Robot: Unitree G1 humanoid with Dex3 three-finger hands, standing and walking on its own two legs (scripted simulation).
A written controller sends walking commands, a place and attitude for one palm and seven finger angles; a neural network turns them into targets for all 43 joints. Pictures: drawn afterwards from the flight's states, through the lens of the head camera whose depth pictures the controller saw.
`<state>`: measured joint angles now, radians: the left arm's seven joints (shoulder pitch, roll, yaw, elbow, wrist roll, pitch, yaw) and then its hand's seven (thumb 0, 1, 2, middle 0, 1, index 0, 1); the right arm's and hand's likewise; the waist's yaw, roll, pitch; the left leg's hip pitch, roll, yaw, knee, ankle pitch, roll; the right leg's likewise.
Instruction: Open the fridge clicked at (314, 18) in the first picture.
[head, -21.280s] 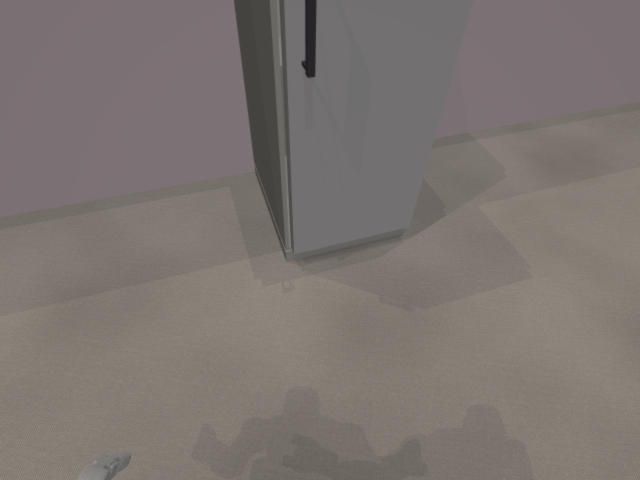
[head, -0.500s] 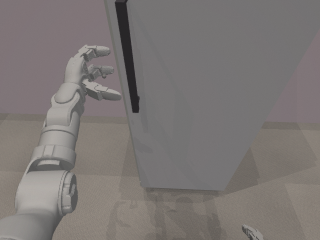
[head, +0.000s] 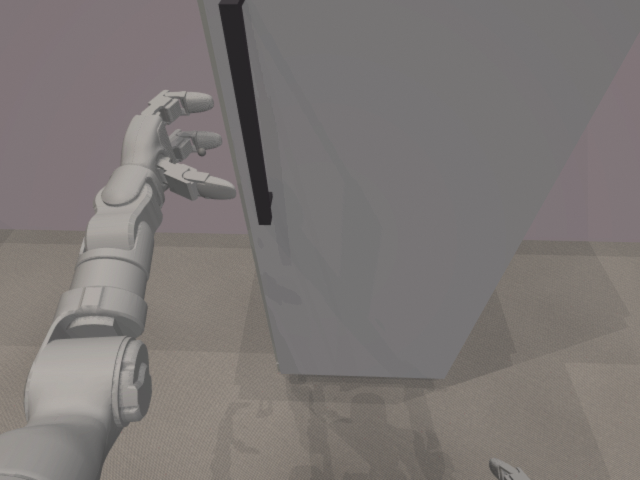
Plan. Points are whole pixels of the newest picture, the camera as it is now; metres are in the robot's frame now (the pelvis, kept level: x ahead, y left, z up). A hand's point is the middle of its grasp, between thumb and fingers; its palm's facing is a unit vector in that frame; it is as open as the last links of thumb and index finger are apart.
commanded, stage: move the hooked fingers beside the handle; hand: left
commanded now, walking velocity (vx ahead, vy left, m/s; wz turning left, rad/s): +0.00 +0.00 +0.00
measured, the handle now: (254, 127) +0.51 +0.10 +0.20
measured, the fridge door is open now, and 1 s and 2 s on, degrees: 0 0 0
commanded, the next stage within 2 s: feel for the door with the fingertips in 0.38 s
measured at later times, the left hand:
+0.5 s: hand (194, 166) +0.44 +0.17 +0.18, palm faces -0.01 -1.00 +0.01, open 14.0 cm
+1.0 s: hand (229, 160) +0.44 +0.13 +0.19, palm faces -0.01 -1.00 +0.00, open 14.0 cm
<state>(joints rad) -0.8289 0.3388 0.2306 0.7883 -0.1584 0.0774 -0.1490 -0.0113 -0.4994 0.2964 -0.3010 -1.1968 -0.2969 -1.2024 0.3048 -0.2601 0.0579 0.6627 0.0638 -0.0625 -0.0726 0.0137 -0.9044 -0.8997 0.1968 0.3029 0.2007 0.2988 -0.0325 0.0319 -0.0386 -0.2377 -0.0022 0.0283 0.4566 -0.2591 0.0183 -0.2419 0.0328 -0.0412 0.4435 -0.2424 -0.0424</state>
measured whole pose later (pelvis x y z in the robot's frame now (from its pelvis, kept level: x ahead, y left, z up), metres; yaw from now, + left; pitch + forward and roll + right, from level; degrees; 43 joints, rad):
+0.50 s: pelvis +0.00 +0.01 +0.00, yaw +0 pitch +3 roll +0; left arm -0.76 0.34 0.24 0.74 -0.18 0.11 -0.18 -0.01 -0.50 0.30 -0.30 -1.20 -0.30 -1.20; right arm 0.31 -0.27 0.05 0.65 0.07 -0.06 -0.06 0.01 -0.90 -0.90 0.20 0.30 0.20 0.30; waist -0.03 0.04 -0.05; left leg -0.25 -0.01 0.03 0.47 -0.27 0.03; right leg -0.25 0.03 -0.04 0.45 -0.25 -0.03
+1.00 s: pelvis +0.00 +0.01 +0.00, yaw +0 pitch +2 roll +0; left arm -0.78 0.23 0.18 0.69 -0.14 0.09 -0.05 -0.01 -0.50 0.30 -0.30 -1.20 -0.30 -1.20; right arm 0.29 -0.23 0.06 0.66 0.05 -0.05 -0.05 0.01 -0.90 -0.90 0.20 0.30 0.20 0.30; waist -0.03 0.03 -0.04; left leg -0.23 -0.01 0.04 0.47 -0.27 0.03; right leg -0.24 0.03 -0.03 0.46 -0.25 -0.03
